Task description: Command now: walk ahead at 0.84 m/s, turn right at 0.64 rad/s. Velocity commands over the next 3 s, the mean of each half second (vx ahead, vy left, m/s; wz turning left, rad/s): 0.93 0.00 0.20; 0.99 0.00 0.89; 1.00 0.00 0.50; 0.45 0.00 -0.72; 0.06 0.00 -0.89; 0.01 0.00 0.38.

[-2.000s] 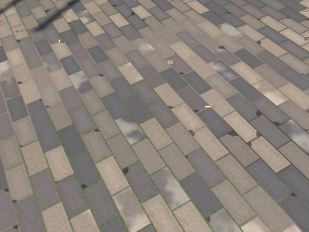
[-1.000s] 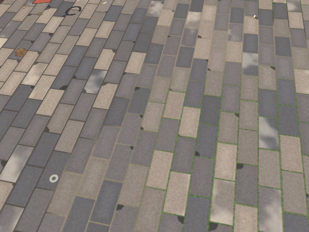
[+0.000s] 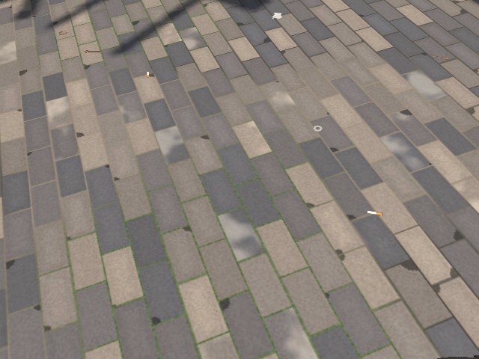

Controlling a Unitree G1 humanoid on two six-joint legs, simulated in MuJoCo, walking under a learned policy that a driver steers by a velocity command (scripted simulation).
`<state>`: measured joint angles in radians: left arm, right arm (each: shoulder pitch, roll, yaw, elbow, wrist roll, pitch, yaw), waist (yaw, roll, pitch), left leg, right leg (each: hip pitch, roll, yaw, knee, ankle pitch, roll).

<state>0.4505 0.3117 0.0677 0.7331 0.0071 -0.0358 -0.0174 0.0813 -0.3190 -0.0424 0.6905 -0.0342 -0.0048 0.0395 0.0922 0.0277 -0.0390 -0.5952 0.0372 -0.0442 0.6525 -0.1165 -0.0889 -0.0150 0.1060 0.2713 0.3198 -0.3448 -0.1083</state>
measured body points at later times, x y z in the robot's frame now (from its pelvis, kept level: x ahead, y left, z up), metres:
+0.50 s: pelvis +0.40 +0.02 -0.02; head +0.44 +0.02 +0.42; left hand +0.66 +0.25 -0.06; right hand +0.33 -0.26 -0.14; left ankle +0.17 +0.14 -0.72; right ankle +0.54 -0.09 -0.74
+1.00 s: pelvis +0.82 +0.16 -0.05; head +0.85 +0.17 +0.40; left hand +0.70 +0.40 -0.17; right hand +1.11 +0.03 -0.15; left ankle +0.88 +0.21 -0.74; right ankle +0.71 -0.08 -0.59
